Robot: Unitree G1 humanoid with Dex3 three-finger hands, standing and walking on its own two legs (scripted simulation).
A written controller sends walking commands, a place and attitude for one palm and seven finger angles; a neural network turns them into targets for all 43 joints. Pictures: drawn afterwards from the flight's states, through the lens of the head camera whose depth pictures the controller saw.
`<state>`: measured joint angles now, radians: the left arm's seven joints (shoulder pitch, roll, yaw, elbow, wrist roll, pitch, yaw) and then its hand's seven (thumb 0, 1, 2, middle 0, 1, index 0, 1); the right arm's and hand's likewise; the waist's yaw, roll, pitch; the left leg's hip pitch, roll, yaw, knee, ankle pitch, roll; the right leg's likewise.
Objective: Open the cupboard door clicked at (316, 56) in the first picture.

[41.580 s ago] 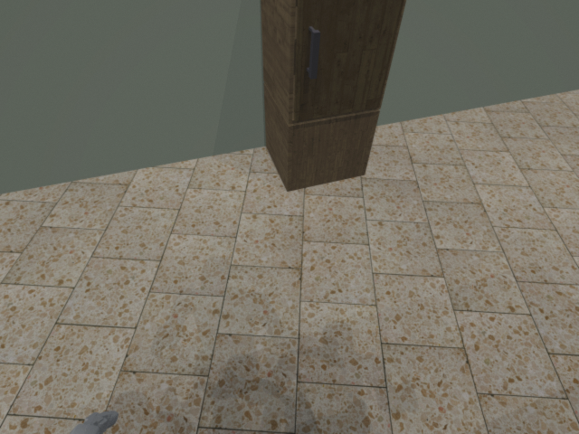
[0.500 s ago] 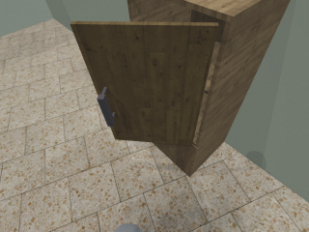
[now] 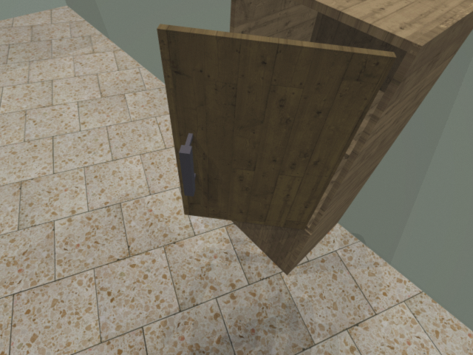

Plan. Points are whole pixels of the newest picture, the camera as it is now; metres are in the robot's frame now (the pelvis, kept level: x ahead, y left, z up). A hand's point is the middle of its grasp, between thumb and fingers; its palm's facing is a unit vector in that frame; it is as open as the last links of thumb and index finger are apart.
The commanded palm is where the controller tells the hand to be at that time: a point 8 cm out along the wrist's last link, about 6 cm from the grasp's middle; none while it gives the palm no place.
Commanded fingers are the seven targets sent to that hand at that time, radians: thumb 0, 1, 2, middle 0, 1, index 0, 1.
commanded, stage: come to a stop and stand still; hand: left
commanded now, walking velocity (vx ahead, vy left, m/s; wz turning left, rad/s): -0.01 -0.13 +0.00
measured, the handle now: (189, 165) +0.52 +0.15 -0.06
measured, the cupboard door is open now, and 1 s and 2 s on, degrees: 41 41 41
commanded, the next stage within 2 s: look again from close up in 0.68 s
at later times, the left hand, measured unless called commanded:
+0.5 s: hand out of the picture -0.01 +0.12 -0.18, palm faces +0.07 -0.98 -0.17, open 7.3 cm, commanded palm none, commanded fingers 0.00 0.90 0.90 -0.20 -0.30 -0.20 -0.30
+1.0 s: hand out of the picture -0.06 +0.12 -0.18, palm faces +0.05 -0.98 -0.19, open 7.4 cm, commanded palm none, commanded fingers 0.00 0.90 0.90 -0.20 -0.30 -0.20 -0.30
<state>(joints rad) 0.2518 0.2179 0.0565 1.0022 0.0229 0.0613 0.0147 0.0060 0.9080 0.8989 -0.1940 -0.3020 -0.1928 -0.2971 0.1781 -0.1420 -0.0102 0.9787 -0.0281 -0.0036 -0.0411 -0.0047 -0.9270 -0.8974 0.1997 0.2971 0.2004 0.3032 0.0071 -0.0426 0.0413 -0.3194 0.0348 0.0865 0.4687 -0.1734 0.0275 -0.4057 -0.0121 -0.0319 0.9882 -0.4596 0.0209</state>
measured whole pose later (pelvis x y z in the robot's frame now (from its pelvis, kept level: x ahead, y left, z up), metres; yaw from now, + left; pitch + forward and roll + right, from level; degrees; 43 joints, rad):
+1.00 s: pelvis -0.04 -0.04 +0.00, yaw +1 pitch -2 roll -1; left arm 0.34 0.12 0.00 1.11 0.01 -0.02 0.05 0.01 0.90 0.90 -0.20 -0.30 -0.20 -0.30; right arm 0.29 -0.16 0.00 1.07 -0.02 -0.01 -0.03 0.02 -0.93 -0.90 0.19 0.30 0.19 0.30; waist -0.01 0.03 0.02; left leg -0.24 0.02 0.03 0.54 -0.26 0.01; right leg -0.18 0.02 -0.08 0.50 -0.29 -0.04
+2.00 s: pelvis -0.07 -0.04 -0.12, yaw +2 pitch +16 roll -4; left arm 0.36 0.27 0.21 -0.02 -0.31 -0.52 -0.41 0.01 0.35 0.67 -0.23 -0.66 -0.23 -0.65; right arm 0.12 -0.21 0.02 0.55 0.02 -0.22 -0.04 0.01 -0.90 -0.90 0.20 0.30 0.20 0.30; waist 0.06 0.04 -0.12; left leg -1.07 0.03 -0.06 1.32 -0.53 0.01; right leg -0.96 0.01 -0.17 1.25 -0.58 -0.05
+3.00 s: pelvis -0.06 -0.01 -0.09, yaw +0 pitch +17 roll -4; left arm 0.00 0.45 0.44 0.40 -0.38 -0.35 -0.57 -0.01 -0.50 0.30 -0.30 -1.20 -0.30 -1.20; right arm 0.26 -0.28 0.03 0.54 0.05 -0.20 -0.06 0.01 -0.90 -0.90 0.20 0.30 0.20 0.30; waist -0.01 0.02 -0.13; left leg -1.00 0.02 0.00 1.18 -0.49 0.06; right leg -0.90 0.00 -0.11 1.11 -0.51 -0.01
